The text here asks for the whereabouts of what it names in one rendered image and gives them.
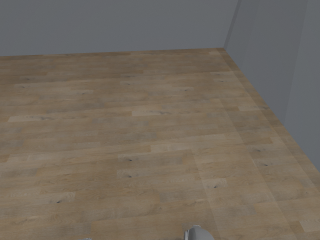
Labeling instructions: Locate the robot right shin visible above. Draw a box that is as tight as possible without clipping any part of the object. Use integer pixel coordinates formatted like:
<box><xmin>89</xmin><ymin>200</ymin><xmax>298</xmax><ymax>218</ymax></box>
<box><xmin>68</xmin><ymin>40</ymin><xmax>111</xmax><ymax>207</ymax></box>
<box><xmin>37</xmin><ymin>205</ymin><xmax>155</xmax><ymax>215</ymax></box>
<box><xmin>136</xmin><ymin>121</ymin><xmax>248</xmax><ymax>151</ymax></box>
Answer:
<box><xmin>191</xmin><ymin>225</ymin><xmax>201</xmax><ymax>229</ymax></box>

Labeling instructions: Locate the robot right thigh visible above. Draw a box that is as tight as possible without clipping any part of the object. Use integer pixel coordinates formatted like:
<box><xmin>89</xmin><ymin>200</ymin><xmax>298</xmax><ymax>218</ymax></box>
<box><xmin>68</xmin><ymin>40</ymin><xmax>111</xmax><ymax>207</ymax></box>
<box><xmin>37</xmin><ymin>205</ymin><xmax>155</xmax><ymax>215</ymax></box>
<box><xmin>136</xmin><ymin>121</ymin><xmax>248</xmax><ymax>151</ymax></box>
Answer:
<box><xmin>183</xmin><ymin>227</ymin><xmax>215</xmax><ymax>240</ymax></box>

